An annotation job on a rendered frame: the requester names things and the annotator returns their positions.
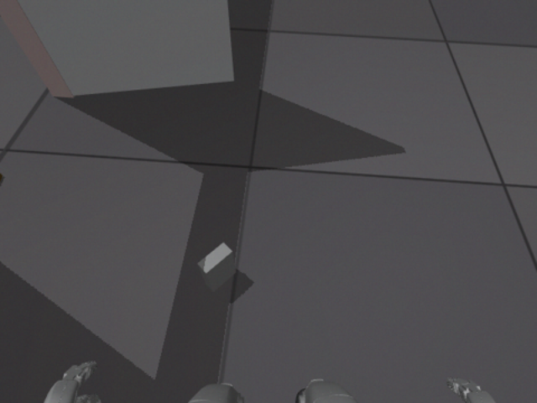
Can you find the right robot hand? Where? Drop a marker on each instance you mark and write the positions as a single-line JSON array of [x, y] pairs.
[[469, 391]]

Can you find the left robot hand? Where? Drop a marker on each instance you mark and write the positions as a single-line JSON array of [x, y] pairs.
[[66, 390]]

